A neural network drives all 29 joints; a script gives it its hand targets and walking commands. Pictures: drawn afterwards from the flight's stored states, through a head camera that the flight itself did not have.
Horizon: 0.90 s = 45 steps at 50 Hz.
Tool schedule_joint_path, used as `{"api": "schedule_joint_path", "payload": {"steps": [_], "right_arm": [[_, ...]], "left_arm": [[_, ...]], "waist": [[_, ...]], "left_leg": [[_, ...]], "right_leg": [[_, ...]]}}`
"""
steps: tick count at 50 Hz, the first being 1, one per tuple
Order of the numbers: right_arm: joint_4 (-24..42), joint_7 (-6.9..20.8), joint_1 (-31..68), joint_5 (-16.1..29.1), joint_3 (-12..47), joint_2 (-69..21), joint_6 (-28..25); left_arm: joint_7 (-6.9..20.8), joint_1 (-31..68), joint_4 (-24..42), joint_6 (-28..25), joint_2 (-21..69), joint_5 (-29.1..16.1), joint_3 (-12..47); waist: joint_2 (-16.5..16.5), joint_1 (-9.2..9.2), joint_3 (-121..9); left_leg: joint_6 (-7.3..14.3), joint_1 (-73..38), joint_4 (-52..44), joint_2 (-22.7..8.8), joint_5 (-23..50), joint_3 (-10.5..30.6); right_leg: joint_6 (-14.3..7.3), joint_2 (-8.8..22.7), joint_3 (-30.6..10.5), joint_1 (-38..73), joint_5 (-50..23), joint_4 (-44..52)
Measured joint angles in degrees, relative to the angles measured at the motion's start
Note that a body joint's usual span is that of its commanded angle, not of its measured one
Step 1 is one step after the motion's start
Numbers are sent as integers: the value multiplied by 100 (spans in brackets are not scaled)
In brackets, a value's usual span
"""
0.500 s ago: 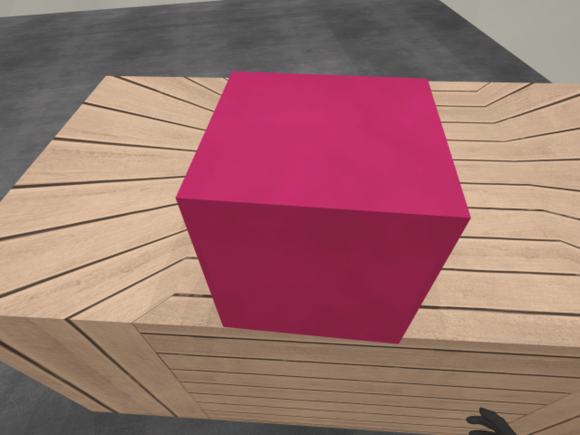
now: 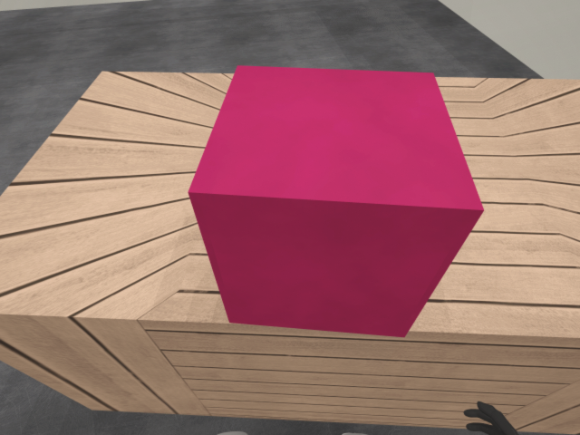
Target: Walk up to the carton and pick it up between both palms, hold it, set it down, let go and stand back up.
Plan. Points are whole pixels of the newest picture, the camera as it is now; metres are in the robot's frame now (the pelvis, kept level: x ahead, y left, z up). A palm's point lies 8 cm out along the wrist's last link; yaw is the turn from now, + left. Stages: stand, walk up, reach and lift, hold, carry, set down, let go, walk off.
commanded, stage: walk up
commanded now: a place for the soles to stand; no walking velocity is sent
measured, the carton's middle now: (324, 206) +0.41 -0.03 +0.09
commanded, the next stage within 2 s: reach and lift in 0.10 s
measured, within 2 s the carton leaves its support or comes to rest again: neither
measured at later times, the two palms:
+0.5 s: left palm (109, 390) +0.19 +0.25 -0.03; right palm out of the picture +0.11 -0.30 -0.08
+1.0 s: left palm (92, 417) +0.15 +0.25 +0.00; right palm out of the picture +0.12 -0.26 +0.00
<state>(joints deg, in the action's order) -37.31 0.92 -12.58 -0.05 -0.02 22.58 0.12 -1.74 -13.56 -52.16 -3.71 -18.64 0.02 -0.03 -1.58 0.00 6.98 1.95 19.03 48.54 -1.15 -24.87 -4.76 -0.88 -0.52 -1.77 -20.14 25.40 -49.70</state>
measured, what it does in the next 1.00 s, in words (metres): stands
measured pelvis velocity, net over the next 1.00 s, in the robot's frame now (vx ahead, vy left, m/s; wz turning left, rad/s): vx -0.04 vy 0.00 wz -0.01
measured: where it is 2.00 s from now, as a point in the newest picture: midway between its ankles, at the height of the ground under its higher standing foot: outside the picture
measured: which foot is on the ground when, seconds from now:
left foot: down 0.00-1.00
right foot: down 0.00-1.00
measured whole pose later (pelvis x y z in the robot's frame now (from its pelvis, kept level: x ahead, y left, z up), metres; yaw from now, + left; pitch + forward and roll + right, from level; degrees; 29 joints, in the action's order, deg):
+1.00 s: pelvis -0.04 +0.00 +0.03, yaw +0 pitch -9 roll -1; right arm -26.7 7.1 -14.0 2.0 -6.2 15.6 -3.2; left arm -4.6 -9.4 -17.8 14.2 -15.1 0.0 -0.6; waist 0.7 0.0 5.8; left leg 2.5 11.0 35.0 -1.5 -14.9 -4.7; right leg -1.3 -1.5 -1.8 -10.1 13.9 -33.2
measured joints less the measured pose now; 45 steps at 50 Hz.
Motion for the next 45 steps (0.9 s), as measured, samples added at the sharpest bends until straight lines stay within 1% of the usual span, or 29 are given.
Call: {"api": "schedule_joint_path", "payload": {"steps": [2,3,4,5,7,8,9,11,13,15,19,22,24,27,30,34,36,41,43,45], "right_arm": [[-1,1,-31,0,0,0,-18],[0,1,-23,0,0,-1,-17],[-1,1,-11,0,0,2,-11],[-2,1,-8,0,0,5,5],[-3,1,12,0,0,6,78],[-285,29,119,-125,-100,-48,-167],[-700,84,303,-280,-252,-127,-463],[-1320,201,665,-488,-492,-242,-812],[-1528,268,886,-526,-601,-328,-1038],[-1530,281,968,-527,-611,-391,-1276],[-1535,229,946,-514,-614,-467,-1607],[-1520,119,760,-404,-614,-508,-1669],[-1405,79,550,-332,-613,-514,-1622],[-1043,67,188,-302,-612,-514,-1510],[-614,79,-93,-302,-611,-515,-1419],[-75,167,-274,-302,-610,-581,-1246],[201,213,-307,-255,-611,-670,-1148],[840,285,-292,-1,-611,-1017,-882],[1002,319,-245,77,-611,-1096,-744],[1056,403,-169,90,-609,-1090,-584]], "left_arm": [[-2,32,1,0,-7,0,0],[-2,30,2,0,-10,0,1],[6,30,3,0,-11,0,1],[15,34,2,0,-11,0,1],[16,15,2,-6,-10,0,1],[-4,-20,205,263,-10,0,-12],[-47,1,435,649,-9,-1,-21],[-129,233,763,1323,-10,-1,-30],[-149,549,1080,1767,-10,-1,-43],[-139,805,1483,1975,-10,-1,-42],[-21,1123,2265,2010,-11,-2,-53],[122,1211,2451,2017,-12,-2,-112],[196,1144,2445,2018,-12,-1,-183],[217,903,2397,2018,-12,0,-308],[156,606,2353,2018,-10,1,-349],[10,262,2372,2008,-10,1,-349],[-74,119,2522,1983,-10,1,-348],[-198,-6,3264,1930,-9,0,-276],[-223,82,3497,1928,-8,-1,-185],[-270,247,3549,1915,21,0,-96]], "waist": [[34,-1,0],[57,-1,0],[69,-2,5],[71,-1,16],[59,-2,37],[57,-3,37],[57,-3,43],[52,-1,109],[53,0,215],[53,0,266],[54,0,245],[71,0,235],[98,0,197],[165,0,111],[254,0,73],[414,-1,70],[510,-1,69],[753,-1,8],[773,0,-26],[732,0,-45]], "left_leg": [[20,2,0,-3,-19,-24],[20,11,0,-10,-19,-53],[12,26,5,-21,-18,-77],[-8,33,9,-28,-15,-82],[-20,24,10,-31,-6,-77],[-112,35,9,-32,-4,-66],[-146,58,23,-32,-3,-64],[-142,109,81,-32,-3,-65],[-141,133,115,-32,12,-65],[-146,132,112,-32,37,-65],[-164,33,-22,-32,117,-65],[-180,-262,-356,-32,273,-65],[-182,-471,-633,-31,406,-66],[-182,-670,-1004,-30,611,-69],[-182,-744,-1262,-30,790,-71],[-181,-736,-1411,-28,947,-73],[-174,-730,-1411,-28,975,-74],[-150,-724,-1404,1,1021,-75],[-106,-706,-1367,2,1022,-77],[-42,-714,-1353,3,1008,-78]], "right_leg": [[0,0,0,-13,368,-140],[0,1,-1,-11,405,-124],[0,2,-2,-6,220,-31],[0,1,-2,-5,-172,52],[0,-6,-1,-7,-163,22],[0,-7,0,-29,-92,-9],[0,-7,0,-60,-43,-48],[0,-6,-1,-124,-2,-138],[0,-5,-1,-162,-1,-201],[0,-5,-1,-172,-9,-224],[0,-9,-1,-94,-71,-130],[0,-19,-1,191,-219,184],[0,-27,-1,395,-349,453],[0,-35,-1,591,-550,820],[0,-41,-1,668,-733,1087],[0,-42,-1,673,-904,1263],[-2,-41,-1,674,-940,1279],[-38,-14,-1,674,-980,1280],[-39,-13,-1,674,-990,1281],[-39,-15,-2,707,-1041,1326]]}}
